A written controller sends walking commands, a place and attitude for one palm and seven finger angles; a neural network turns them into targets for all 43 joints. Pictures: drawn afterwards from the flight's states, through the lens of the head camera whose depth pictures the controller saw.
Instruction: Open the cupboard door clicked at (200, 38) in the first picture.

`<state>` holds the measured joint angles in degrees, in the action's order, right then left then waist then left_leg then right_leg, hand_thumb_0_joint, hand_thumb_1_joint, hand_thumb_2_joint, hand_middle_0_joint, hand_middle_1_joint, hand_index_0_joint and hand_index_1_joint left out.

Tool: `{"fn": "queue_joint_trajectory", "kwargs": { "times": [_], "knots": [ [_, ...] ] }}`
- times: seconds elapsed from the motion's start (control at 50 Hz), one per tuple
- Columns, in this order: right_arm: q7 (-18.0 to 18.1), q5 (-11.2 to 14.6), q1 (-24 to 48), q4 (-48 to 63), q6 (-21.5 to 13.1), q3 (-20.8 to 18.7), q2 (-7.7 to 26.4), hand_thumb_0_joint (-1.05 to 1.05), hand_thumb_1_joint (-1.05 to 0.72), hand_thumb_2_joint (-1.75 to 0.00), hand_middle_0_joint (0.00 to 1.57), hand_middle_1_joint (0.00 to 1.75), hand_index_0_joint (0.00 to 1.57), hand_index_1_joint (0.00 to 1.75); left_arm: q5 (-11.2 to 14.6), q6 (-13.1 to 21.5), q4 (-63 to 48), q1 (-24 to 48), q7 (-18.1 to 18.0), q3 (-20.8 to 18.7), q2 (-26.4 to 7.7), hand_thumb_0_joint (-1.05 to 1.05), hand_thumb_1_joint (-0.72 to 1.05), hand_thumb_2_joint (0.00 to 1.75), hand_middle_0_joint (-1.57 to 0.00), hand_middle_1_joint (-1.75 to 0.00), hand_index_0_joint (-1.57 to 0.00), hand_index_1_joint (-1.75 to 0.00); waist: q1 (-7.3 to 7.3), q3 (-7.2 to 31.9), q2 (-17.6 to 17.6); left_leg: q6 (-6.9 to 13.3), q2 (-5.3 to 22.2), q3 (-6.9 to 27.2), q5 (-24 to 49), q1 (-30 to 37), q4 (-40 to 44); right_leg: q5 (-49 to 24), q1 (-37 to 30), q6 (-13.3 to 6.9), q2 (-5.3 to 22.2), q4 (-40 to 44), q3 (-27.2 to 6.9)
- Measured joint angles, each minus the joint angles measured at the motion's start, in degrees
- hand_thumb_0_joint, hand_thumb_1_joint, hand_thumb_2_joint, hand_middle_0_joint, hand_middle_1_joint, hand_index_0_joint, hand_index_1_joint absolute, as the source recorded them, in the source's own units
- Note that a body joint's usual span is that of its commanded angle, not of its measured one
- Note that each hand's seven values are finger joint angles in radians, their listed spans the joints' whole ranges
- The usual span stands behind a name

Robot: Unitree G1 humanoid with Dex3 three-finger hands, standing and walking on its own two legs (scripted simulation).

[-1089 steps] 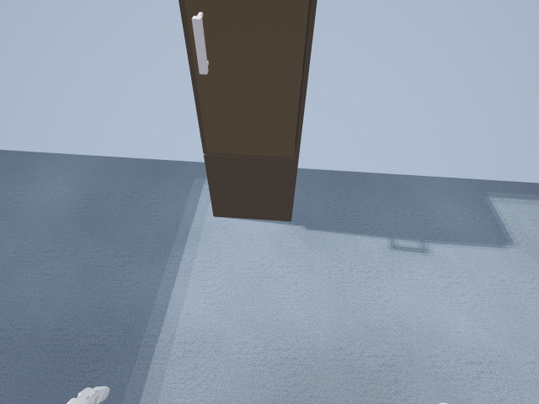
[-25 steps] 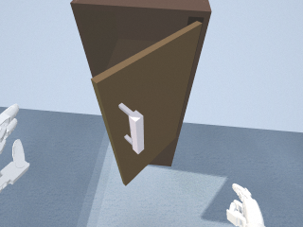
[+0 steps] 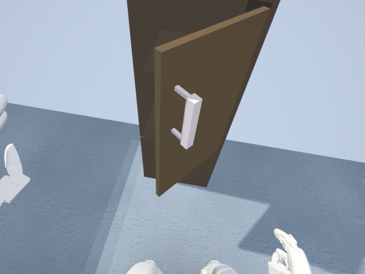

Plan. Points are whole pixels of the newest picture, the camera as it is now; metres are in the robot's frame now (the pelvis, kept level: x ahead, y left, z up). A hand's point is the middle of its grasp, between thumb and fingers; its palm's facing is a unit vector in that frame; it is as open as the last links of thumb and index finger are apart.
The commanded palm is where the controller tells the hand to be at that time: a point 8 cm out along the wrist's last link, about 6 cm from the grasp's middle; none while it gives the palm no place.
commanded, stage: step back with the hand held close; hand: left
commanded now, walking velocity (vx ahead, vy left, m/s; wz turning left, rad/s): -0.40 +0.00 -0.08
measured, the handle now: (183, 118) +0.42 +0.04 +0.10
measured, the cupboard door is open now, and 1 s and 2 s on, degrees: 51 51 51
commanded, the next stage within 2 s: stop stepping back and stand still in 0.22 s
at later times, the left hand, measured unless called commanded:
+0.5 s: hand (13, 253) +0.12 +0.21 +0.19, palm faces +0.28 -0.81 -0.51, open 7.4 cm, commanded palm +0.07 +0.26 +0.20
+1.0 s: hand out of the picture +0.04 +0.24 +0.18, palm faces +0.45 -0.78 -0.43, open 7.4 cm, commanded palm -0.02 +0.28 +0.20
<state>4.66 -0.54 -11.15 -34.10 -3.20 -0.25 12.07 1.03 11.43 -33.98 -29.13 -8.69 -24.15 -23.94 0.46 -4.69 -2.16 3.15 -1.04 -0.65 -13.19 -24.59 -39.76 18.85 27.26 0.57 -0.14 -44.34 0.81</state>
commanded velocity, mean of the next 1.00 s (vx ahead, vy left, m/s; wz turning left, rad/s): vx -0.01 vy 0.04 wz -0.01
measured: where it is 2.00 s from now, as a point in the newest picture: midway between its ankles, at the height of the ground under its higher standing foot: outside the picture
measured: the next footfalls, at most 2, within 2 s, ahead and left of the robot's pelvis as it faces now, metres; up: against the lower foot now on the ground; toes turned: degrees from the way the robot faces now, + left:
right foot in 0.34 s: -0.12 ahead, -0.12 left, +0.00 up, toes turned -5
left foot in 0.52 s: -0.03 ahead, +0.07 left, +0.00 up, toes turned -3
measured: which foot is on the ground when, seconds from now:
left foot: down 0.00-0.34, up 0.36-0.50, down 0.52-0.72, up 0.74-0.96, down 0.98-1.00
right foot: up 0.00-0.32, down 0.34-1.00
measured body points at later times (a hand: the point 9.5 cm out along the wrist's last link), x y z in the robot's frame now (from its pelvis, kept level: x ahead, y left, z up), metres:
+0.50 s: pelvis -0.09 -0.03 +0.02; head -0.08 -0.01 +0.47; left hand +0.10 +0.25 +0.22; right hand +0.04 -0.28 -0.06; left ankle -0.06 +0.07 -0.70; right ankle -0.20 -0.13 -0.72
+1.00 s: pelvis -0.16 -0.02 +0.02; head -0.17 -0.03 +0.47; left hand +0.01 +0.28 +0.20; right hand -0.03 -0.28 -0.07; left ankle -0.16 +0.12 -0.72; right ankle -0.16 -0.12 -0.72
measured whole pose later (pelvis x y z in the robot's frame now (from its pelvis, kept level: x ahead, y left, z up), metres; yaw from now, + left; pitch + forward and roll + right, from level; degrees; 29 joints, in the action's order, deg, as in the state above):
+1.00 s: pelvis -0.16 -0.02 +0.02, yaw -1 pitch +0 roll +0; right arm 5.1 -0.6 -16.1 -38.5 -7.1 -1.2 14.5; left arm 1.2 11.8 -22.9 -28.9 -8.7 -22.4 -20.6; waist 0.4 2.2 0.8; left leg 0.4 2.5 -0.9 -16.5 -13.6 -29.3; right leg 16.3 15.0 -1.8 0.4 -31.2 5.1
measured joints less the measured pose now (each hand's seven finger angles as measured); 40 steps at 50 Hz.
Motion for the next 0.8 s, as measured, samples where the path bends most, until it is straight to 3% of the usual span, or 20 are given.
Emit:
{"fn": "queue_joint_trajectory", "kwargs": {
  "times": [0.06, 0.12, 0.26, 0.32, 0.34, 0.4, 0.44, 0.48, 0.52, 0.56, 0.62, 0.68, 0.74, 0.8],
  "knots": [
    [-0.44, -0.49, 0.13, -0.68, -1.81, -0.28, -1.66, 0.01, -0.90, -0.90, 0.20, 0.29, 0.21, 0.30, 0.09, 0.34, 1.10, 0.10, -0.47, -2.18, -1.16, 0.01, 0.88, 0.90, -0.21, -0.30, -0.21, -0.30, -0.44, -0.03, 1.11, 0.44, 1.18, 0.74, 2.06, 0.39, 3.87, 6.45, 1.61, -0.27, -2.83, -14.10, -1.76],
    [-1.51, -0.14, -0.11, -1.17, -3.19, 0.15, -3.12, 0.01, -0.90, -0.90, 0.20, 0.29, 0.21, 0.30, 0.88, -0.15, 0.07, -1.24, -0.96, -3.50, -1.89, 0.02, 0.88, 0.90, -0.21, -0.30, -0.21, -0.30, -0.04, 1.18, 1.63, -0.02, 2.80, 0.75, 5.75, 0.73, 9.08, 8.19, -1.35, 0.19, -3.22, -15.25, -1.42],
    [-2.32, -0.24, 1.46, -1.19, -4.43, 1.37, -3.95, 0.01, -0.90, -0.90, 0.20, 0.30, 0.21, 0.30, 2.01, -1.91, -1.25, -2.07, -0.36, -0.22, -0.84, 0.01, 0.89, 0.90, -0.21, -0.30, -0.21, -0.30, 0.41, 4.11, 2.25, -1.17, 4.54, -0.69, 14.37, -0.06, 19.93, 10.41, -13.56, -0.60, -1.95, 1.99, 0.65],
    [-2.41, -0.22, 2.91, -0.27, -4.04, 1.64, -3.88, 0.01, -0.90, -0.90, 0.20, 0.30, 0.21, 0.30, 3.00, -1.88, -0.96, -2.29, 0.34, -0.62, -2.63, 0.01, 0.89, 0.90, -0.21, -0.30, -0.21, -0.30, 0.47, 4.48, 1.07, -2.02, 3.86, -1.95, 17.37, -2.06, 21.80, 5.07, -19.52, -2.16, -1.52, 16.25, 1.86],
    [-2.46, -0.15, 3.68, 0.11, -3.66, 1.80, -3.90, 0.01, -0.90, -0.90, 0.20, 0.30, 0.21, 0.30, 3.25, -1.48, -1.25, -2.94, 0.51, -1.57, -3.74, 0.01, 0.89, 0.90, -0.21, -0.30, -0.21, -0.30, 0.95, 4.43, -0.34, -2.61, 3.29, -3.21, 16.50, -3.77, 19.86, 2.59, -20.60, -2.91, -0.37, 20.31, 1.31],
    [-1.94, 0.20, 4.25, -1.81, -2.31, 1.37, -1.89, 0.01, -0.90, -0.90, 0.20, 0.30, 0.21, 0.30, 3.44, -0.50, -0.49, -4.29, 1.75, -0.02, -2.98, 0.01, 0.89, 0.90, -0.21, -0.30, -0.21, -0.30, 1.37, 3.93, 1.83, -4.06, 2.80, -0.34, 0.47, -7.96, 1.77, 2.58, -19.61, -1.84, -1.48, 18.81, 0.79],
    [-1.54, 0.86, 1.98, -2.53, -1.69, 1.31, -1.26, 0.01, -0.90, -0.90, 0.20, 0.30, 0.21, 0.30, 2.92, -0.52, -0.57, -6.10, 2.28, -0.06, -3.39, 0.01, 0.88, 0.90, -0.21, -0.30, -0.21, -0.30, 1.24, 5.55, 0.71, -3.92, 1.07, -0.66, -3.10, -7.22, -6.04, 2.73, -19.48, -1.30, -0.55, 18.41, 0.35],
    [-0.83, 1.18, -0.44, -2.56, -1.32, 1.50, -0.68, 0.01, -0.90, -0.90, 0.20, 0.30, 0.21, 0.30, 2.53, -0.72, -0.44, -7.23, 2.10, -0.92, -3.69, 0.01, 0.88, 0.90, -0.21, -0.30, -0.21, -0.30, 0.59, 7.03, -0.59, -3.32, 0.63, -2.14, -1.75, -2.73, -3.43, 3.20, -19.60, -1.14, 0.24, 17.73, 0.44],
    [-0.11, 1.21, -2.35, -2.24, -1.70, 1.29, 0.71, 0.01, -0.90, -0.90, 0.20, 0.30, 0.21, 0.30, 2.42, -0.96, 0.60, -6.96, 1.54, -1.34, -3.06, 0.01, 0.88, 0.90, -0.21, -0.30, -0.21, -0.30, -0.41, 8.13, -0.18, -1.78, 0.65, -2.42, 1.94, 3.25, 4.80, 4.49, -19.03, -0.90, 0.22, 15.38, 1.30],
    [0.33, 1.42, -2.47, -2.75, -2.20, 0.37, 1.30, 0.01, -0.90, -0.90, 0.20, 0.30, 0.21, 0.30, 2.36, -1.61, 3.14, -4.47, 1.02, -1.08, -2.15, 0.01, 0.88, 0.90, -0.21, -0.30, -0.21, -0.30, -1.04, 7.62, -0.75, -0.37, -0.62, -2.38, -2.00, 5.08, 7.48, 5.71, -17.09, -0.42, 1.42, 10.47, 1.45],
    [-0.09, 1.00, -2.05, -2.44, -3.39, 0.04, 1.31, 0.01, -0.90, -0.90, 0.20, 0.29, 0.20, 0.30, 1.99, -2.82, 6.86, -1.45, 0.52, -0.41, -0.86, 0.01, 0.88, 0.90, -0.21, -0.30, -0.21, -0.30, -1.45, 5.67, -1.15, -0.91, -1.30, -2.79, 0.32, 6.45, 9.26, 6.29, -14.62, -0.23, 1.26, 7.10, 0.00],
    [-0.69, 0.63, -1.99, -1.38, -4.50, 0.69, 0.78, 0.01, -0.90, -0.90, 0.20, 0.29, 0.20, 0.30, 1.64, -3.25, 6.82, -1.30, 0.64, 0.02, -1.12, 0.02, 0.89, 0.90, -0.21, -0.30, -0.21, -0.30, -2.42, 4.09, -1.07, -1.20, -1.45, -2.21, 2.57, 7.09, 10.69, 3.50, -13.79, -0.67, 0.53, 9.34, 0.50],
    [-1.35, 0.39, -2.76, -1.01, -3.85, 0.90, 0.52, 0.01, -0.90, -0.90, 0.20, 0.29, 0.20, 0.30, 1.23, -2.12, 4.91, -4.15, 1.23, 1.00, -1.04, 0.02, 0.89, 0.90, -0.21, -0.30, -0.21, -0.30, -3.14, 4.36, 1.13, -1.76, -0.18, -0.21, -0.05, 5.73, 8.53, -1.09, -14.89, -3.05, -1.04, 12.41, 2.44],
    [-1.60, 0.24, -3.85, -2.49, -2.51, 0.34, 0.03, 0.01, -0.90, -0.90, 0.20, 0.29, 0.21, 0.30, 1.06, -0.02, 3.23, -7.50, 1.64, 0.99, -0.89, 0.02, 0.88, 0.90, -0.21, -0.30, -0.21, -0.30, -1.23, 6.65, 1.05, -2.83, -0.27, 0.62, -6.11, 0.32, -7.34, -2.29, -14.12, -4.19, -1.47, 14.43, 1.97]
  ]
}}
